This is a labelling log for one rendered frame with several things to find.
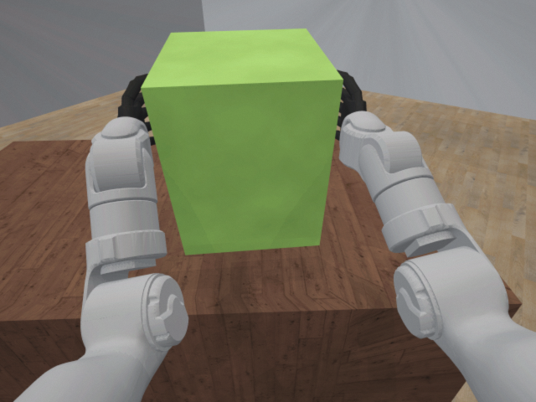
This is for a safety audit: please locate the carton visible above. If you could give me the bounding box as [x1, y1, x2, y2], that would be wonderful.
[141, 28, 343, 255]

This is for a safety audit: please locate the robot left hand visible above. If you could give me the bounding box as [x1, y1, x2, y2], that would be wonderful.
[117, 74, 156, 146]

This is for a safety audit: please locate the pedestal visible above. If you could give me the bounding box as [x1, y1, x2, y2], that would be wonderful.
[0, 139, 522, 402]

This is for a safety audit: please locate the left robot upper arm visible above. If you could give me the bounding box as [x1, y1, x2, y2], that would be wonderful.
[13, 273, 188, 402]

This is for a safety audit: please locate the right robot upper arm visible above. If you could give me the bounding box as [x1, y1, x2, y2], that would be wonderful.
[394, 246, 536, 402]

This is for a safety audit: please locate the right robot forearm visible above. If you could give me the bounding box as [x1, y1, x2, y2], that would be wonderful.
[339, 111, 509, 308]

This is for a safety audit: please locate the robot right hand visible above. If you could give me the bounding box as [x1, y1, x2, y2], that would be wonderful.
[335, 70, 367, 140]

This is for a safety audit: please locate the left robot forearm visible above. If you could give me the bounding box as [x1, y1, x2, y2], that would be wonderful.
[80, 116, 167, 345]

